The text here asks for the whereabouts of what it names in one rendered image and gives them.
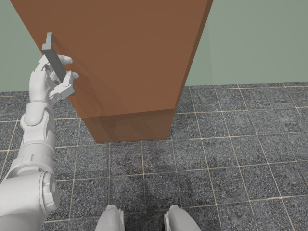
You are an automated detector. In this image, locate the left robot forearm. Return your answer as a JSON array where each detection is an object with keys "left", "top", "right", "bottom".
[{"left": 0, "top": 102, "right": 56, "bottom": 186}]

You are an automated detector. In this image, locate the robot right shin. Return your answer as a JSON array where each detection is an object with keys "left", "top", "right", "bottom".
[{"left": 169, "top": 205, "right": 179, "bottom": 210}]

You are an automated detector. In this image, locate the right robot thigh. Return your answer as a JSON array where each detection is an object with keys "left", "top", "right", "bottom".
[{"left": 164, "top": 208, "right": 201, "bottom": 231}]

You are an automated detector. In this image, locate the handle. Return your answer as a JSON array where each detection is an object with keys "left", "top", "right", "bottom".
[{"left": 42, "top": 32, "right": 76, "bottom": 96}]

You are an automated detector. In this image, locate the left robot upper arm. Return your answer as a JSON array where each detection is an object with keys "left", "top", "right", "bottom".
[{"left": 0, "top": 171, "right": 60, "bottom": 231}]

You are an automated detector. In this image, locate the cupboard door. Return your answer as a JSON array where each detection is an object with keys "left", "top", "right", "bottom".
[{"left": 10, "top": 0, "right": 208, "bottom": 118}]

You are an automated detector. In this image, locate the left robot hand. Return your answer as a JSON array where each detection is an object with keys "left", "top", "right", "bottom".
[{"left": 29, "top": 55, "right": 79, "bottom": 108}]

